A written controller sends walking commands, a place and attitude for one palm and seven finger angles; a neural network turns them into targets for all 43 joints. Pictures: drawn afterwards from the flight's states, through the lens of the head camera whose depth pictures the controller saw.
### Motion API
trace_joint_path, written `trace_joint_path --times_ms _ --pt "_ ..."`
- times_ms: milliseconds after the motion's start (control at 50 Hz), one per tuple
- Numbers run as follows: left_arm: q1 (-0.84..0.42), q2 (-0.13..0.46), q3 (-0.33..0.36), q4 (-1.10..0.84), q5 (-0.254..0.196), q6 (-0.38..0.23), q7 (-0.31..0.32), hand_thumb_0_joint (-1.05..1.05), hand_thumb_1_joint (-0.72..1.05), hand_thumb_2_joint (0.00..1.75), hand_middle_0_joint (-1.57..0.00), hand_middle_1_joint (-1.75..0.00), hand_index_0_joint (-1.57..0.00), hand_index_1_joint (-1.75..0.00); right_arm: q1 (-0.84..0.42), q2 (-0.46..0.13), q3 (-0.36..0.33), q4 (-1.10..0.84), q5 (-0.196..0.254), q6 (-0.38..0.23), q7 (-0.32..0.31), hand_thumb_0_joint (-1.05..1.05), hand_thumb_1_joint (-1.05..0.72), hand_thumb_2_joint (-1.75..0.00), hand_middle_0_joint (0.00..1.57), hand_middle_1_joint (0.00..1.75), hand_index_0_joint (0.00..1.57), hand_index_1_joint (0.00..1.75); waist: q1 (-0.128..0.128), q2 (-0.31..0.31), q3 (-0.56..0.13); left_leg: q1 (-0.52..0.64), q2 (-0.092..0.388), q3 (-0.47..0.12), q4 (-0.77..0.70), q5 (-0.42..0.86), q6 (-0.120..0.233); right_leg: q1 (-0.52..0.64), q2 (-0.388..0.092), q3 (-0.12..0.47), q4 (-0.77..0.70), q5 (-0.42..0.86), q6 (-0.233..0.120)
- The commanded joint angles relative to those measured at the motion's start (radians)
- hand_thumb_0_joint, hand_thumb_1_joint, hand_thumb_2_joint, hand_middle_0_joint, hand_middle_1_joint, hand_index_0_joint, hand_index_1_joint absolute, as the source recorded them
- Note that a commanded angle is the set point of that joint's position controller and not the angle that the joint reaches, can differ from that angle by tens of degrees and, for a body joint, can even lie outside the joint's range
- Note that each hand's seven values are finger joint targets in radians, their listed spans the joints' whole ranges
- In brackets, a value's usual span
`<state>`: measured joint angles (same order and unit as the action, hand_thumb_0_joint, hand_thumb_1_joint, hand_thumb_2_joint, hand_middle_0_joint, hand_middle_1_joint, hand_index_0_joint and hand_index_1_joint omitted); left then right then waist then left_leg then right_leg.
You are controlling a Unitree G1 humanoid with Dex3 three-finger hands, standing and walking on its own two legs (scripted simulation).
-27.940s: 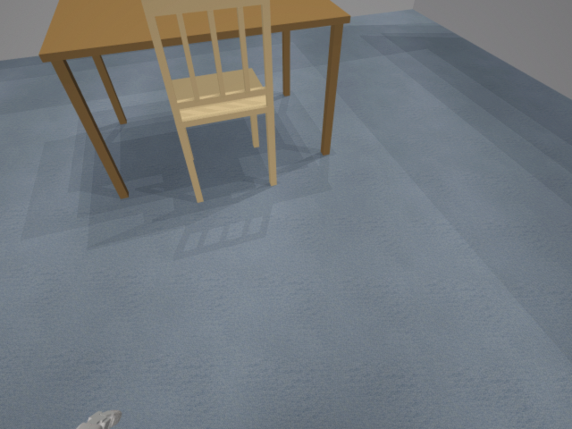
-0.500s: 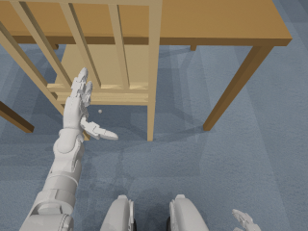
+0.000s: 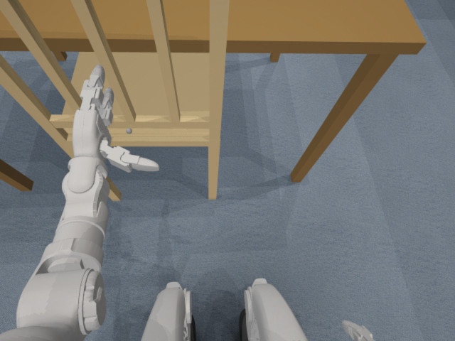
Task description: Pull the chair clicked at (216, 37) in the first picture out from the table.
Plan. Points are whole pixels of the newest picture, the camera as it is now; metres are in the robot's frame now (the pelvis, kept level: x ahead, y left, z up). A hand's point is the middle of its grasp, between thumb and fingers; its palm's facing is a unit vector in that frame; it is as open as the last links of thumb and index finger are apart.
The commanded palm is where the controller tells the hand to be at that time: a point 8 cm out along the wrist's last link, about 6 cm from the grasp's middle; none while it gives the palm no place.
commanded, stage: push the fingers through the gap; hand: left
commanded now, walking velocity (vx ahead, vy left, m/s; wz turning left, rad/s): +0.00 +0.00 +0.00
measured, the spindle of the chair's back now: (109, 67) +0.59 +0.19 +0.05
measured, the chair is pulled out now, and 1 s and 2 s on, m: -0.09 -0.09 -0.09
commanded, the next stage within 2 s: hook a spindle and tug to test in 0.38 s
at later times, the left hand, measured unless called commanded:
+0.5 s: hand (131, 129) +0.47 +0.15 +0.04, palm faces -0.01 -1.00 -0.04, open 16.9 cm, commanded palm +0.44 +0.19 +0.03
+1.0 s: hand (137, 131) +0.47 +0.14 +0.03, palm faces +0.00 -1.00 -0.03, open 12.7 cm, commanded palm +0.44 +0.19 +0.03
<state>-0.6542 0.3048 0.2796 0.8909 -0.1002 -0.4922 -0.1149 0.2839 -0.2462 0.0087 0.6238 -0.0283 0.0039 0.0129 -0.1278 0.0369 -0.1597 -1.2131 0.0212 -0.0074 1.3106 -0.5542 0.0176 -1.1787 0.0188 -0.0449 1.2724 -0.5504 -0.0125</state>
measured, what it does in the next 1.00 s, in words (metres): stands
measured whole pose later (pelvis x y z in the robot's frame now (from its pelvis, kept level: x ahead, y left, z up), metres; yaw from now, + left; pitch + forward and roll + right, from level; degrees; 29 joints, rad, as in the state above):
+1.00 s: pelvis +0.00 +0.00 +0.00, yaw +0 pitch +26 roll -2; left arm -0.66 0.28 0.27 0.92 -0.09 -0.49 -0.09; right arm 0.28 -0.24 0.01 0.62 -0.03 0.05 0.03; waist -0.13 0.04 -0.16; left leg -1.20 0.02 0.00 1.30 -0.55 0.02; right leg -1.17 0.02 -0.04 1.26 -0.55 -0.01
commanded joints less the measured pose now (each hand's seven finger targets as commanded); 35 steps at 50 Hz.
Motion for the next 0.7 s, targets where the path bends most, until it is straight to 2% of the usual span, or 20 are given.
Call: trace_joint_path --times_ms 0,80,100,120,180,200,220,240,260,320,340,380,420,440,460,500,540,600,640,680 --pt "-0.328 0.161 0.025 -0.15 -0.016 -0.056 -0.027 0.0 -0.5 0.3 -0.06 -0.08 -0.06 -0.08 0.128 -0.159 -0.059 -0.061 0.002 -0.011 -0.001 0.0 -0.9 -0.9 0.2 0.3 0.2 0.3 -0.018 0.037 -0.509 0.354 -0.015 -0.031 -0.131 0.374 0.003 0.256 0.019 0.031 -0.173 0.34 -0.011" --pt "-0.347 0.167 0.03 -0.133 -0.023 -0.034 -0.039 0.0 -0.5 0.3 -0.06 -0.08 -0.06 -0.08 0.132 -0.164 -0.059 -0.063 0.007 0.005 0.0 0.0 -0.9 -0.9 0.2 0.3 0.2 0.3 -0.021 0.033 -0.473 0.337 -0.014 -0.032 -0.142 0.346 0.005 0.24 0.018 0.025 -0.181 0.311 -0.01" --pt "-0.349 0.17 0.032 -0.123 -0.022 -0.032 -0.04 0.0 -0.5 0.3 -0.06 -0.08 -0.06 -0.08 0.135 -0.164 -0.059 -0.06 0.007 0.008 -0.001 0.0 -0.9 -0.9 0.2 0.3 0.2 0.3 -0.027 0.014 -0.464 0.333 -0.014 -0.033 -0.142 0.344 0.006 0.239 0.018 0.025 -0.183 0.31 -0.009" --pt "-0.35 0.178 0.04 -0.146 -0.025 -0.035 -0.039 0.0 -0.5 0.3 -0.06 -0.08 -0.06 -0.08 0.132 -0.163 -0.059 -0.065 0.007 0.01 -0.001 0.0 -0.9 -0.9 0.2 0.3 0.2 0.3 -0.017 0.03 -0.472 0.329 -0.016 -0.028 -0.143 0.338 0.007 0.25 0.017 0.03 -0.187 0.306 -0.009" --pt "-0.402 0.165 0.024 -0.211 -0.028 -0.063 -0.028 0.0 -0.5 0.3 -0.06 -0.08 -0.06 -0.08 0.127 -0.16 -0.058 -0.068 0.006 0.006 -0.003 0.0 -0.9 -0.9 0.2 0.3 0.2 0.3 -0.023 0.047 -0.51 0.387 -0.012 -0.04 -0.146 0.36 0.004 0.229 0.019 0.025 -0.183 0.304 -0.011" --pt "-0.42 0.18 0.028 -0.233 -0.023 -0.076 -0.023 0.0 -0.5 0.3 -0.06 -0.08 -0.06 -0.08 0.127 -0.159 -0.059 -0.064 0.005 0.004 -0.005 0.0 -0.9 -0.9 0.2 0.3 0.2 0.3 -0.019 0.078 -0.518 0.407 -0.011 -0.043 -0.147 0.375 0.0 0.223 0.019 0.025 -0.179 0.308 -0.014" --pt "-0.436 0.162 0.013 -0.255 -0.024 -0.087 -0.017 0.0 -0.5 0.3 -0.06 -0.08 -0.06 -0.08 0.127 -0.157 -0.06 -0.061 0.003 0.001 -0.004 0.0 -0.9 -0.9 0.2 0.3 0.2 0.3 -0.026 0.088 -0.533 0.437 -0.01 -0.048 -0.148 0.384 -0.001 0.21 0.02 0.021 -0.18 0.306 -0.013" --pt "-0.438 0.172 0.015 -0.276 -0.022 -0.097 -0.011 0.0 -0.5 0.3 -0.06 -0.08 -0.06 -0.08 0.134 -0.161 -0.062 -0.059 0.001 -0.002 -0.004 0.0 -0.9 -0.9 0.2 0.3 0.2 0.3 -0.024 0.104 -0.548 0.471 -0.005 -0.058 -0.149 0.415 -0.005 0.189 0.022 0.014 -0.168 0.311 -0.018" --pt "-0.409 0.154 0.003 -0.26 -0.013 -0.097 -0.006 0.0 -0.5 0.3 -0.06 -0.08 -0.06 -0.08 0.132 -0.16 -0.062 -0.057 0.001 -0.001 -0.002 0.0 -0.9 -0.9 0.2 0.3 0.2 0.3 -0.02 0.116 -0.548 0.494 -0.004 -0.061 -0.154 0.431 -0.011 0.177 0.022 0.009 -0.169 0.312 -0.019" --pt "-0.364 0.13 -0.003 -0.189 -0.005 -0.078 0.009 0.0 -0.5 0.3 -0.06 -0.08 -0.06 -0.08 0.133 -0.16 -0.063 -0.046 -0.002 0.007 0.003 0.0 -0.9 -0.9 0.2 0.3 0.2 0.3 -0.029 0.076 -0.497 0.451 -0.005 -0.056 -0.153 0.404 -0.009 0.175 0.022 0.006 -0.179 0.301 -0.015" --pt "-0.355 0.149 0.01 -0.168 -0.001 -0.071 0.011 0.0 -0.5 0.3 -0.06 -0.08 -0.06 -0.08 0.143 -0.165 -0.062 -0.044 -0.003 0.008 0.003 0.0 -0.9 -0.9 0.2 0.3 0.2 0.3 -0.029 0.076 -0.479 0.441 -0.003 -0.06 -0.156 0.401 -0.01 0.165 0.023 0.002 -0.172 0.294 -0.017" --pt "-0.336 0.133 0.005 -0.11 0.01 -0.052 0.015 0.0 -0.5 0.3 -0.06 -0.08 -0.06 -0.08 0.138 -0.164 -0.058 -0.051 -0.002 0.021 0.007 0.0 -0.9 -0.9 0.2 0.3 0.2 0.3 -0.027 0.048 -0.434 0.397 -0.007 -0.057 -0.165 0.368 -0.008 0.164 0.02 -0.001 -0.175 0.275 -0.016" --pt "-0.344 0.136 0.01 -0.125 0.009 -0.049 0.019 0.0 -0.5 0.3 -0.06 -0.08 -0.06 -0.08 0.134 -0.161 -0.058 -0.063 -0.003 0.027 0.011 0.0 -0.9 -0.9 0.2 0.3 0.2 0.3 -0.023 0.047 -0.447 0.389 -0.011 -0.049 -0.163 0.363 -0.005 0.188 0.021 0.006 -0.179 0.284 -0.016" --pt "-0.354 0.158 0.026 -0.138 0.008 -0.055 0.019 0.0 -0.5 0.3 -0.06 -0.08 -0.06 -0.08 0.138 -0.163 -0.06 -0.066 -0.003 0.028 0.009 0.0 -0.9 -0.9 0.2 0.3 0.2 0.3 -0.021 0.042 -0.456 0.396 -0.009 -0.052 -0.161 0.373 -0.004 0.19 0.021 0.007 -0.173 0.291 -0.017" --pt "-0.331 0.137 0.017 -0.121 0.008 -0.054 0.016 0.0 -0.5 0.3 -0.06 -0.08 -0.06 -0.08 0.132 -0.159 -0.059 -0.069 -0.002 0.03 0.011 0.0 -0.9 -0.9 0.2 0.3 0.2 0.3 -0.021 0.033 -0.457 0.39 -0.012 -0.047 -0.16 0.371 -0.003 0.197 0.021 0.008 -0.177 0.296 -0.014" --pt "-0.35 0.135 0.016 -0.111 0.001 -0.055 0.011 0.0 -0.5 0.3 -0.1 -0.19 -0.1 -0.19 0.127 -0.158 -0.057 -0.07 -0.001 0.034 0.01 0.0 -0.9 -0.9 0.2 0.3 0.2 0.3 -0.029 0.008 -0.435 0.346 -0.014 -0.041 -0.154 0.33 0.002 0.205 0.021 0.014 -0.183 0.279 -0.011" --pt "-0.366 0.133 0.011 -0.133 -0.004 -0.065 0.005 0.0 -0.5 0.3 -0.13 -0.3 -0.13 -0.3 0.125 -0.156 -0.057 -0.075 -0.001 0.03 0.01 0.0 -0.9 -0.9 0.2 0.3 0.2 0.3 -0.029 0.032 -0.445 0.357 -0.015 -0.04 -0.152 0.325 0.002 0.199 0.022 0.018 -0.18 0.273 -0.014" --pt "-0.389 0.16 0.024 -0.205 -0.008 -0.095 -0.001 0.0 -0.5 0.3 -0.18 -0.46 -0.18 -0.46 0.117 -0.155 -0.058 -0.078 -0.001 0.026 0.007 0.0 -0.9 -0.9 0.2 0.3 0.2 0.3 -0.013 0.066 -0.522 0.406 -0.014 -0.042 -0.145 0.368 -0.002 0.218 0.021 0.022 -0.172 0.301 -0.016" --pt "-0.414 0.145 -0.001 -0.237 -0.009 -0.107 -0.002 0.0 -0.5 0.3 -0.22 -0.57 -0.22 -0.57 0.119 -0.155 -0.059 -0.074 -0.002 0.02 0.005 0.0 -0.9 -0.9 0.2 0.3 0.2 0.3 -0.026 0.091 -0.534 0.444 -0.009 -0.053 -0.145 0.394 -0.006 0.193 0.022 0.017 -0.163 0.307 -0.018" --pt "-0.404 0.126 -0.01 -0.228 -0.008 -0.104 0.002 0.0 -0.5 0.3 -0.25 -0.68 -0.25 -0.68 0.117 -0.154 -0.061 -0.065 -0.002 0.019 0.006 0.0 -0.9 -0.9 0.2 0.3 0.2 0.3 -0.027 0.095 -0.532 0.453 -0.008 -0.054 -0.142 0.4 -0.008 0.183 0.022 0.014 -0.166 0.309 -0.016"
